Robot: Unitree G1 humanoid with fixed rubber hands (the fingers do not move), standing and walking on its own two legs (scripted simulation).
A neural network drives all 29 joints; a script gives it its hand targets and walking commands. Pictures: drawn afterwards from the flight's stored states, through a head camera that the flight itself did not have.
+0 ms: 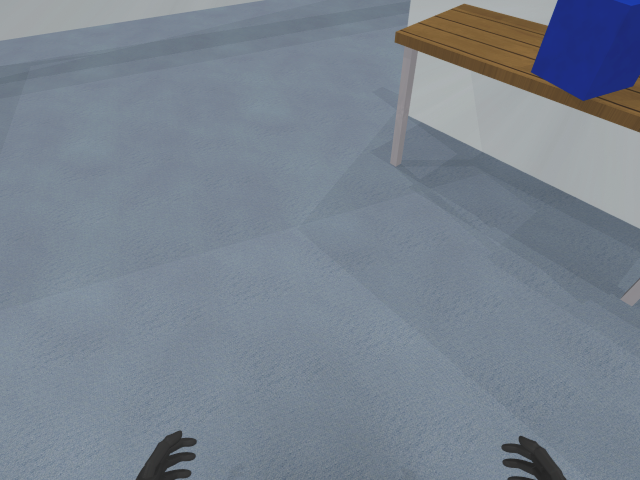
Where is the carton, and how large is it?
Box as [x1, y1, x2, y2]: [531, 0, 639, 100]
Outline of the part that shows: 558,0 531,72 582,100 633,85 639,74 639,0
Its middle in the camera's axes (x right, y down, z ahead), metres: +0.82 -0.58 +1.13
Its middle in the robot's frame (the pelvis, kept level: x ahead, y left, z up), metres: +1.26 -0.77 +0.01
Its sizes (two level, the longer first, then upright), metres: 0.210 0.200 0.250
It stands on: a table, 0.64 m high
